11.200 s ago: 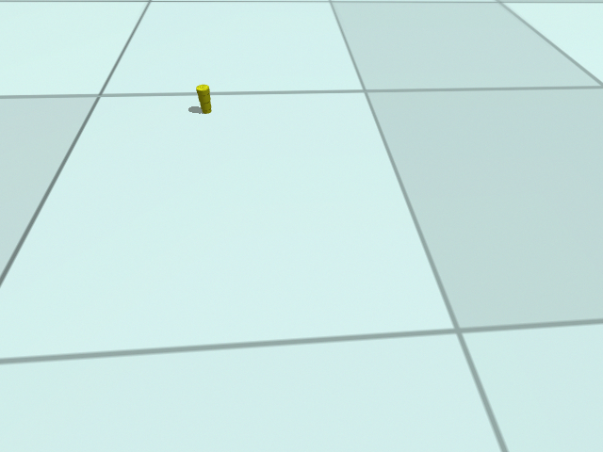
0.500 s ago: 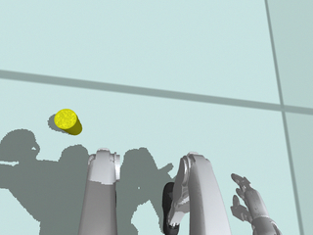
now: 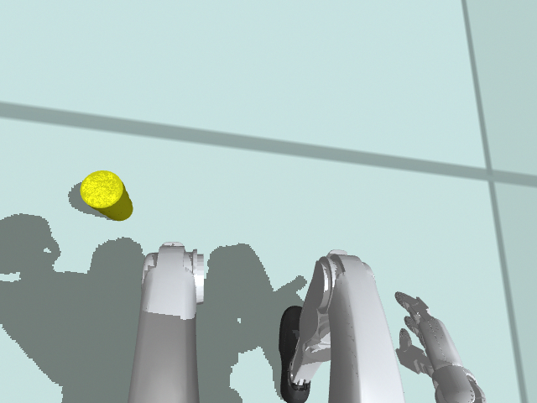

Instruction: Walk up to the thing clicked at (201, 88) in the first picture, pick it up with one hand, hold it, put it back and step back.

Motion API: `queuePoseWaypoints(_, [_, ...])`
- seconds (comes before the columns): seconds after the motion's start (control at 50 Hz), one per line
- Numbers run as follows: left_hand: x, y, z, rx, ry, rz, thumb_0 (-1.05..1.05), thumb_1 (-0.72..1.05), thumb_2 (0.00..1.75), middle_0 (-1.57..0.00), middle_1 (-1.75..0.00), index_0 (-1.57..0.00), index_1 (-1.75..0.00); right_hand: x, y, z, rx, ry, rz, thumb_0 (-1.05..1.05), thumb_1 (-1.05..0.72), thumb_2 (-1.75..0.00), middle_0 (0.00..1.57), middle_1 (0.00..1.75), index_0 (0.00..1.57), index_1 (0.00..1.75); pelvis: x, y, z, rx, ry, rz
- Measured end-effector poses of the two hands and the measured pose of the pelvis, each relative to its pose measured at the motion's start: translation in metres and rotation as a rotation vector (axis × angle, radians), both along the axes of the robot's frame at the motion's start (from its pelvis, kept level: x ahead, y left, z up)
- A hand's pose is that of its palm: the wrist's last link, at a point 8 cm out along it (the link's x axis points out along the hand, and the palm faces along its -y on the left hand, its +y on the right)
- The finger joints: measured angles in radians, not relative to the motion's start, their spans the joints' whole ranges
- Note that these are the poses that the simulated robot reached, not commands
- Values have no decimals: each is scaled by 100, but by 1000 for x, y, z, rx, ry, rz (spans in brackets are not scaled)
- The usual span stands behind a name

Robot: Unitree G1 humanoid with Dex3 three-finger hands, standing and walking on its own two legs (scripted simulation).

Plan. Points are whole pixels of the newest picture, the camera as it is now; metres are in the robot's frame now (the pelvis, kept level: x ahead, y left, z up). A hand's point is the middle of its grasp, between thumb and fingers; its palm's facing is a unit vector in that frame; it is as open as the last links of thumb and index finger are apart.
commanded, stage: go down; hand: left
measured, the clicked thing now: (112, 200) +0.43 +0.31 -0.33
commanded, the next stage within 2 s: none
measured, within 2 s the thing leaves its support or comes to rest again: neither
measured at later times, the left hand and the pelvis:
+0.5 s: hand out of the picture +0.29 +0.49 -0.01, palm faces +0.42 -0.90 -0.10, open 17.5 cm; pelvis +0.00 +0.00 -0.02, yaw +0 degrees
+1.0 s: hand out of the picture +0.30 +0.49 -0.02, palm faces +0.42 -0.90 -0.07, open 17.5 cm; pelvis +0.00 +0.00 -0.04, yaw -1 degrees
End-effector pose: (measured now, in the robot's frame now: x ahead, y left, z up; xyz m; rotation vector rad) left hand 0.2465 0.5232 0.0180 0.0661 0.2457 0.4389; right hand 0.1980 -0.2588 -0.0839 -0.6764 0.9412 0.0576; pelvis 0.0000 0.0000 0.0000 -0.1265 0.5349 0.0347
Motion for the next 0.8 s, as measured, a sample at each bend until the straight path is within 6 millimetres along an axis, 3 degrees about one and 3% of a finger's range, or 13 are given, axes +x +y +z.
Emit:
queuePoseWaypoints(0.44, [4,5,-19,0,-40,-4,-1,-59,15,-3,-13,-4,-12,-18,-5,-22,-21,68,-16,0,-88,-90,20,30,21,30,-1,2,-21,-6,-11,-4])
queuePoseWaypoints(0.8, [5,6,-32,2,-87,11,-1,-60,14,-4,-13,-5,-12,-17,-8,-39,-27,94,3,0,-89,-90,20,30,21,30,-2,0,-37,-3,-27,-8])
